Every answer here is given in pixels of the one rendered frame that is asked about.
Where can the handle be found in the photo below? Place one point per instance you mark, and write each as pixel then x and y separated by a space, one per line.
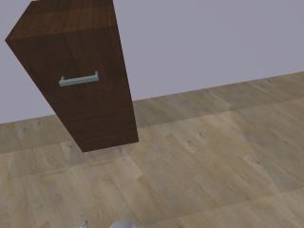
pixel 80 80

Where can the drawer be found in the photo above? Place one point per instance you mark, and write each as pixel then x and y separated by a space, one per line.
pixel 50 73

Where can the cabinet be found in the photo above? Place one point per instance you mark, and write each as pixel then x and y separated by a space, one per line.
pixel 96 117

